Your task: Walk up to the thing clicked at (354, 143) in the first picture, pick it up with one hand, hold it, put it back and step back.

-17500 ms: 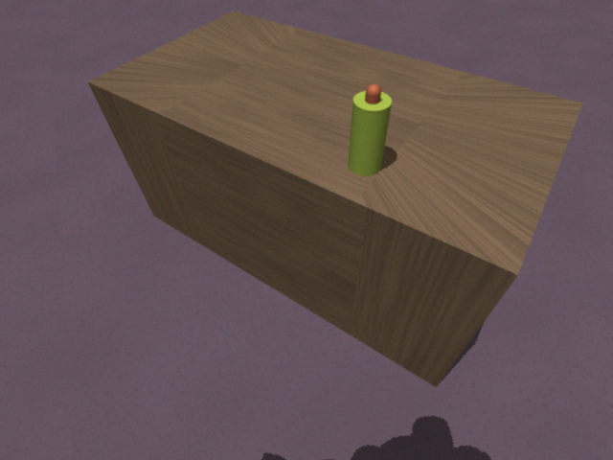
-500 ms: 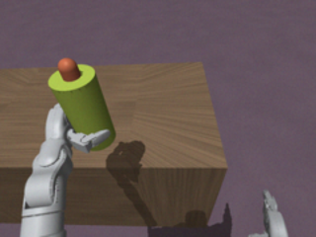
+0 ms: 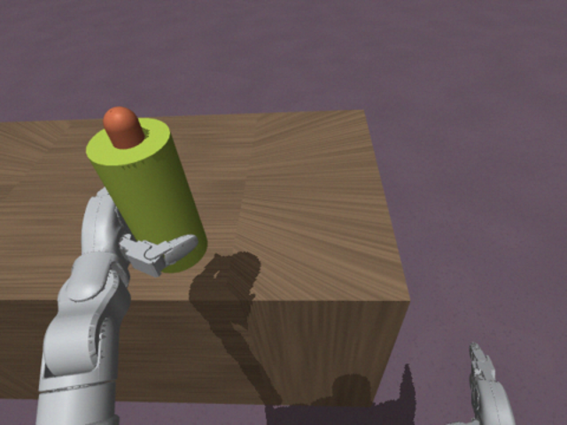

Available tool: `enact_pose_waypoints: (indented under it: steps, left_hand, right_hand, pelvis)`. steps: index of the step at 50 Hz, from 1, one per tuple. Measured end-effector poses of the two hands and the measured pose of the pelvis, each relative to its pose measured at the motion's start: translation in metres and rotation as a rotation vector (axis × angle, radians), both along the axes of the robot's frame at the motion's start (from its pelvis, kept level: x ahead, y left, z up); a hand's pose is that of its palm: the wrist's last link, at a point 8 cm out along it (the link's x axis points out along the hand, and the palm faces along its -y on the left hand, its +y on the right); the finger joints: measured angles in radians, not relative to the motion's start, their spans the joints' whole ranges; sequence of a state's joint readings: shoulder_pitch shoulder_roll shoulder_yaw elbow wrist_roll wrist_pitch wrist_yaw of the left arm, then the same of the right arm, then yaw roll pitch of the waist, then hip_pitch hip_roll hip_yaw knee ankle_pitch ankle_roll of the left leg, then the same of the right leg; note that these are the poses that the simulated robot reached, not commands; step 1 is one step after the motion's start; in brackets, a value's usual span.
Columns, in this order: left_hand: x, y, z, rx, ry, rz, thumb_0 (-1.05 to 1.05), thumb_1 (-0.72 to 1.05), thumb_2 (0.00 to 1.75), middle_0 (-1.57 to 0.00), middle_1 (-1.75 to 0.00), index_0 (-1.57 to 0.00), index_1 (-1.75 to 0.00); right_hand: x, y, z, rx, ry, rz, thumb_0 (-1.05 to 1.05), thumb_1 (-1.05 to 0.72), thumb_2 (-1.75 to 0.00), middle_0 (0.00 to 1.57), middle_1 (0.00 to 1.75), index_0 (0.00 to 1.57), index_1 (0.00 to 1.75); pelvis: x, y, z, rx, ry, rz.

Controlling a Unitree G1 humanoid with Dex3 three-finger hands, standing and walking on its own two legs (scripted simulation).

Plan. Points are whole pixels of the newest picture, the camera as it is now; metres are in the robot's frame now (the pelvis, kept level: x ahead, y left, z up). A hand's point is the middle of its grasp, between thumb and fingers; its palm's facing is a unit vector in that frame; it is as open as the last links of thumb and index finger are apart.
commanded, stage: hold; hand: left
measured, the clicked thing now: (152, 191) +0.32 +0.17 +0.22
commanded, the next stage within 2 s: crouch in 0.44 s
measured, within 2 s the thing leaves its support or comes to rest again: neither
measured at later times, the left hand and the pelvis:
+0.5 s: hand (165, 209) +0.33 +0.17 +0.18, palm faces +0.14 -0.99 -0.03, open 11.3 cm; pelvis +0.00 +0.00 +0.00, yaw +0 degrees
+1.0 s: hand (183, 221) +0.37 +0.17 +0.11, palm faces +0.14 -0.99 -0.02, open 11.2 cm; pelvis -0.01 +0.00 +0.00, yaw +0 degrees
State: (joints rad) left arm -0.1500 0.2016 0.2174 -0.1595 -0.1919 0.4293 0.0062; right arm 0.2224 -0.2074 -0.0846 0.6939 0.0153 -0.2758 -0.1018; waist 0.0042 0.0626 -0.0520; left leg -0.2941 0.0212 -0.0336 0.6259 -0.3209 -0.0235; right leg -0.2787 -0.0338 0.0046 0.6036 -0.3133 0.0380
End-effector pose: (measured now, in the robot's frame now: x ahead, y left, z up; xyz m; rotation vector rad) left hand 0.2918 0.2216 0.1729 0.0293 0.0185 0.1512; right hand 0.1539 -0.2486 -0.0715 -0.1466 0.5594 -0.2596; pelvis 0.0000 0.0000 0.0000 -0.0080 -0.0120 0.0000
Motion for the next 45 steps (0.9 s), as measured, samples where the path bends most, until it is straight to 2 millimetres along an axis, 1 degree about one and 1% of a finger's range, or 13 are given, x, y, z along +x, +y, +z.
enact_pose_waypoints:
  steps: [12,21,25,32,37,41,45]
  left_hand:
    - [0.001,-0.006,0.001,0.000,0.003,-0.021,-0.01,-0.58,1.13,-0.62,-1.04,-0.65,-1.07]
    - [0.009,-0.006,0.010,0.001,-0.011,-0.010,-0.01,-0.58,1.13,-0.62,-1.04,-0.65,-1.07]
    - [0.012,-0.005,0.010,-0.003,-0.006,-0.010,-0.01,-0.58,1.13,-0.62,-1.04,-0.65,-1.07]
    - [0.007,-0.008,0.001,-0.002,0.020,-0.018,-0.01,-0.58,1.13,-0.63,-1.04,-0.65,-1.06]
    - [0.008,-0.007,-0.009,-0.014,0.035,-0.010,-0.01,-0.58,1.13,-0.63,-1.03,-0.66,-1.05]
    - [0.017,-0.004,-0.020,-0.016,0.065,0.000,-0.01,-0.58,1.13,-0.64,-1.03,-0.66,-1.05]
    - [0.033,-0.001,-0.036,-0.017,0.094,-0.003,-0.01,-0.58,1.13,-0.64,-1.03,-0.66,-1.05]
  right_hand:
    - [0.007,0.000,0.004,-0.005,-0.023,0.001,-0.01,0.51,-0.06,0.05,0.05,0.05,0.05]
    - [0.004,-0.002,0.003,-0.001,-0.017,-0.006,-0.01,0.51,-0.06,0.05,0.05,0.05,0.05]
    - [0.003,-0.003,0.001,0.004,-0.006,-0.004,-0.01,0.51,-0.06,0.05,0.05,0.05,0.05]
    - [0.003,-0.003,0.001,0.009,-0.001,0.001,-0.01,0.52,-0.06,0.05,0.05,0.05,0.05]
    - [0.006,0.002,-0.001,0.011,0.011,0.021,-0.01,0.53,-0.05,0.05,0.05,0.05,0.05]
    - [0.006,0.007,-0.002,0.015,0.015,0.032,-0.01,0.54,-0.05,0.05,0.05,0.05,0.05]
    - [0.002,0.007,-0.002,0.009,0.018,0.030,-0.01,0.54,-0.05,0.05,0.05,0.05,0.05]
  pelvis:
    - [0.002,0.000,0.000,0.001,-0.001,0.002]
    - [0.002,-0.002,0.001,0.002,-0.002,0.002]
    - [0.002,-0.002,0.001,0.003,0.001,0.003]
    - [0.004,-0.003,0.001,0.003,0.002,0.001]
    - [0.002,-0.004,0.001,0.004,0.002,0.005]
    - [0.000,-0.005,0.000,0.005,0.007,0.008]
    - [-0.003,-0.005,-0.001,0.007,0.021,0.006]
